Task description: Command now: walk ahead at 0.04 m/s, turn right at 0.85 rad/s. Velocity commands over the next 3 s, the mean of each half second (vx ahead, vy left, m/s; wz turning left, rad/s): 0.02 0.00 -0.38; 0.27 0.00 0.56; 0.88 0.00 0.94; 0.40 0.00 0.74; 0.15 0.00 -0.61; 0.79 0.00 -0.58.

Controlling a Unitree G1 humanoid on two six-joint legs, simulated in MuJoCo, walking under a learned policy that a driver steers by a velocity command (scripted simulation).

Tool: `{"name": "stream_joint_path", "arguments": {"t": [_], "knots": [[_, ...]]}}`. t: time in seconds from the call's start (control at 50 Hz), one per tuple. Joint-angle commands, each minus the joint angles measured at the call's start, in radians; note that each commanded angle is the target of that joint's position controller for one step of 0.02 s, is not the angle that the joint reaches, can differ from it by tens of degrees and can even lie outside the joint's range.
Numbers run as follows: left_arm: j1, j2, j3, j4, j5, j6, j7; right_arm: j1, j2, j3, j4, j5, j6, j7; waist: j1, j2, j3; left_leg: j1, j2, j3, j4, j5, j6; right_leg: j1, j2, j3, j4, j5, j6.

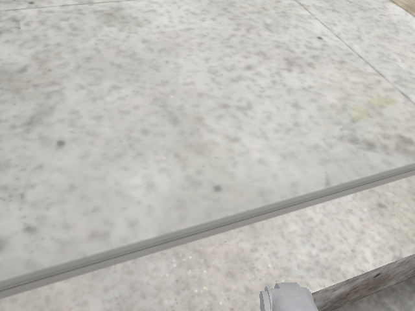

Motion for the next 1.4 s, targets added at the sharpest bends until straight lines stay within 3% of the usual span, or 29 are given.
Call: {"name": "stream_joint_path", "arguments": {"t": [0.02,0.14,0.18,0.26,0.28,0.3,0.34,0.38,0.42,0.48,0.5,0.52,0.54,0.6,0.68,0.86,0.92,0.94,0.98,1.0,1.02,1.04,1.1,1.14,1.16,1.2,1.22,1.26,1.4], "knots": [[-0.263,-0.034,-0.034,-0.113,0.007,-0.020,-0.005,0.092,-0.119,-0.026,0.023,-0.021,-0.044,-0.055,-0.095,0.235,0.110,0.167,0.221,-0.129,-0.262,0.375,0.271,-0.245,-0.097,-0.052,-0.076,0.036,-0.048],[-0.484,-0.080,-0.078,-0.183,0.015,-0.010,0.019,0.323,-0.074,-0.003,0.203,-0.075,-0.018,-0.037,-0.104,0.232,0.144,0.375,0.251,-0.106,-0.332,0.505,0.259,-0.414,-0.190,-0.107,-0.354,-0.144,-0.173],[-0.573,-0.055,-0.076,-0.191,0.055,0.036,-0.007,0.177,-0.097,0.006,0.155,-0.032,-0.012,0.002,-0.044,0.178,0.099,0.078,0.250,-0.047,-0.462,0.552,0.267,0.018,-0.199,-0.204,-0.601,-0.237,-0.198],[-0.272,0.081,-0.015,-0.131,-0.029,0.080,-0.002,0.112,-0.280,-0.033,0.172,0.037,-0.095,0.068,0.199,0.349,-0.141,-0.009,0.217,0.046,-0.118,2.091,0.212,0.925,0.033,-0.338,-1.102,-0.135,-0.179],[-0.074,0.136,0.022,-0.022,-0.051,0.052,0.002,0.264,-0.224,-0.017,0.208,-0.025,-0.108,0.098,0.196,0.128,-0.367,-0.354,0.150,-0.048,0.182,1.746,0.148,1.425,-0.070,-0.059,-1.202,0.133,-0.262],[0.280,0.233,0.066,0.111,0.010,0.049,0.036,0.201,-0.237,-0.037,0.171,-0.022,-0.104,0.118,0.287,-0.020,-0.526,-0.580,-0.016,-0.043,0.508,0.818,0.091,1.767,-0.255,0.380,-1.505,0.226,-0.361],[0.359,0.325,0.126,0.241,0.118,-0.023,0.035,0.225,-0.154,-0.101,0.207,0.061,-0.081,0.107,0.163,-0.157,-0.259,-0.673,-0.193,-0.400,1.441,0.343,0.088,1.256,-0.385,0.706,-1.841,-0.174,-0.320],[0.068,0.182,0.082,0.262,0.021,-0.098,0.041,0.122,-0.041,-0.083,0.217,0.053,-0.094,0.064,0.045,-0.056,-0.072,-0.815,-0.189,-0.459,1.687,0.374,0.108,1.007,-0.331,0.686,-1.833,-0.565,-0.260],[-0.213,-0.037,-0.004,0.266,0.046,-0.111,0.037,0.130,0.074,-0.036,0.215,0.043,-0.044,0.051,-0.116,0.093,-0.008,-0.821,-0.142,-0.443,1.735,0.491,0.154,0.777,-0.278,0.529,-1.842,-0.644,-0.218],[-0.346,-0.005,-0.001,0.255,0.070,-0.143,0.046,0.167,0.055,-0.031,0.260,0.052,-0.031,0.065,-0.218,0.102,0.043,-0.842,-0.111,-0.359,1.652,0.428,0.111,0.708,-0.195,0.157,-1.871,-0.314,-0.142],[-0.106,-0.013,0.021,0.378,0.028,-0.170,0.133,0.052,0.128,-0.010,0.119,0.126,-0.020,-0.062,-0.164,0.272,0.002,-0.771,-0.188,-0.179,1.627,0.321,0.033,0.867,-0.257,0.023,-1.836,-0.096,-0.112],[-0.055,-0.013,0.010,0.418,0.019,-0.179,0.156,0.037,0.149,0.001,0.126,0.145,-0.005,-0.101,-0.145,0.277,0.082,-0.808,-0.182,-0.192,1.549,0.296,0.021,0.862,-0.234,-0.042,-1.865,-0.009,-0.081],[-0.257,0.083,0.009,0.256,0.122,-0.182,0.068,0.063,0.017,-0.020,0.153,0.085,-0.009,0.019,-0.198,-0.207,0.115,-0.776,-0.145,-0.294,1.748,0.396,0.055,0.705,-0.163,-0.064,-1.920,-0.113,-0.072],[-0.320,0.143,0.013,0.171,0.131,-0.134,0.041,0.166,-0.114,-0.069,0.212,0.120,-0.014,0.057,-0.141,0.059,0.081,-0.946,-0.248,-0.380,2.001,0.439,0.000,0.814,-0.271,0.018,-1.919,-0.193,-0.153],[-0.145,0.120,-0.014,0.145,0.064,-0.151,0.033,0.120,-0.235,-0.131,0.236,0.080,-0.032,-0.020,-0.051,-0.090,0.081,-1.045,-0.252,-0.386,1.898,0.348,-0.090,1.161,-0.308,-0.013,-1.898,-0.168,-0.123],[-0.444,0.148,0.012,0.011,0.058,-0.111,0.044,0.305,-0.137,-0.120,0.327,0.013,-0.056,0.040,-0.125,-0.025,0.100,-0.474,-0.167,-0.099,0.738,0.049,0.023,1.032,-0.316,-0.257,-2.061,-0.252,0.032],[-0.173,0.218,0.062,0.137,0.081,-0.036,0.043,0.237,-0.061,-0.070,0.267,0.015,-0.063,0.054,-0.019,-0.011,0.127,-0.417,-0.155,-0.055,0.264,-0.122,0.058,1.292,-0.458,-0.175,-2.042,-0.335,-0.003],[-0.101,0.200,0.094,0.177,0.058,-0.123,0.153,0.220,-0.025,-0.064,0.132,0.104,0.029,-0.029,-0.156,-0.101,-0.007,-0.165,-0.158,0.140,0.281,-0.122,0.119,1.236,-0.348,-0.192,-2.062,-0.083,0.012],[-0.414,0.156,0.097,0.074,0.018,-0.155,0.176,0.697,-0.073,-0.077,0.229,0.088,0.044,-0.074,-0.402,0.027,0.045,0.048,-0.141,0.018,-0.116,0.016,0.282,1.151,-0.167,-0.368,-1.596,0.108,0.115],[-0.580,0.078,0.069,0.027,0.013,-0.141,0.171,0.697,-0.028,-0.070,0.245,0.044,0.044,-0.087,-0.478,0.267,0.121,-0.017,-0.065,-0.065,-0.179,0.268,0.299,1.121,-0.103,-0.395,-1.197,0.286,0.051],[-0.702,0.038,0.060,-0.115,-0.041,-0.141,0.149,0.608,-0.077,-0.086,0.210,0.004,0.022,-0.109,-0.420,0.549,0.237,0.050,-0.009,-0.477,0.012,0.271,0.419,0.651,-0.065,-0.186,-1.048,-0.200,0.098],[-0.579,0.036,0.053,-0.115,-0.017,-0.139,0.120,0.316,-0.053,-0.075,0.066,0.014,0.003,-0.126,-0.236,0.462,0.188,-0.060,0.059,-0.687,-0.011,0.125,0.454,0.584,-0.116,0.064,-0.873,-0.346,0.107],[-0.330,0.076,0.048,-0.122,0.045,-0.150,0.082,-0.016,-0.187,-0.097,-0.167,0.037,-0.043,-0.125,-0.047,-0.057,0.120,-0.340,0.069,-0.621,-0.004,0.140,0.341,0.818,-0.110,0.032,-1.351,-0.574,0.012],[-0.012,0.020,0.055,-0.039,0.007,-0.111,0.117,-0.005,-0.123,-0.079,-0.118,0.056,-0.051,-0.133,0.078,-0.122,0.030,-0.632,-0.113,-0.418,0.222,0.162,0.241,1.453,0.001,-0.318,-1.694,-0.216,-0.002],[0.249,0.087,0.091,0.040,-0.002,-0.100,0.157,-0.062,-0.085,-0.069,-0.113,0.081,-0.083,-0.103,0.200,-0.139,-0.071,-0.871,-0.179,-0.384,0.529,0.267,0.201,1.854,-0.101,-0.158,-1.729,-0.142,-0.063],[0.153,0.209,0.126,-0.005,0.071,-0.118,0.197,-0.181,0.013,-0.041,-0.256,0.102,-0.102,-0.069,0.093,-0.201,-0.180,-1.204,-0.188,-0.345,1.303,0.145,0.077,1.793,-0.540,0.688,-2.007,-0.688,-0.144],[0.036,0.164,0.122,-0.010,0.079,-0.138,0.195,-0.223,0.050,-0.024,-0.294,0.076,-0.091,-0.070,0.016,-0.086,-0.082,-1.268,-0.137,-0.281,1.567,0.211,0.065,1.639,-0.591,0.702,-2.079,-0.823,-0.150],[0.050,0.037,0.095,0.097,0.057,-0.199,0.172,-0.204,0.133,0.009,-0.302,0.031,-0.070,-0.057,-0.081,0.033,0.098,-1.336,-0.099,-0.294,1.900,0.205,0.102,1.403,-0.530,0.414,-2.054,-0.597,-0.149],[0.156,-0.108,0.050,0.399,0.051,-0.253,0.097,-0.624,0.186,0.057,-0.447,0.115,0.013,-0.072,-0.127,0.123,0.404,-1.237,-0.120,-0.101,1.632,0.018,0.212,0.925,-0.314,-0.257,-2.349,-0.099,-0.033]]}}
Next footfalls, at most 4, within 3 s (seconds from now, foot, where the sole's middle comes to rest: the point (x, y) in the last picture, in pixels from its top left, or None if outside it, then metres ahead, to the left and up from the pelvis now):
0.24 right None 0.27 -0.24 -0.56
0.98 left None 0.23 -0.16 -0.56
1.16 right None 0.36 -0.36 -0.56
1.52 left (253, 243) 0.56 -0.07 -0.35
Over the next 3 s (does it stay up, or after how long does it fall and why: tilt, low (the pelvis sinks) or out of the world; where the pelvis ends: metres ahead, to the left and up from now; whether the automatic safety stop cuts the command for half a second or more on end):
stays up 1.04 0.04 0.42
